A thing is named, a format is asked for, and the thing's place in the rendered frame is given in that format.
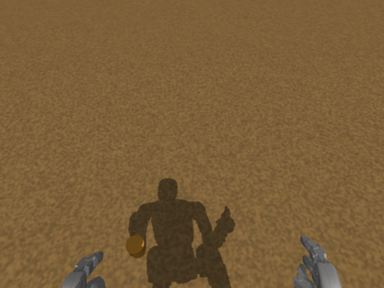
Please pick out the left robot hand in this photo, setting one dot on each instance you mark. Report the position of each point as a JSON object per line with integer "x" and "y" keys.
{"x": 78, "y": 278}

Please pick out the right robot hand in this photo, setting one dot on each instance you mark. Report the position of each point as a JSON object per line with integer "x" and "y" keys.
{"x": 324, "y": 274}

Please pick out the cup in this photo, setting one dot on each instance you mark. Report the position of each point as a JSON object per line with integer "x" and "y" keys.
{"x": 135, "y": 245}

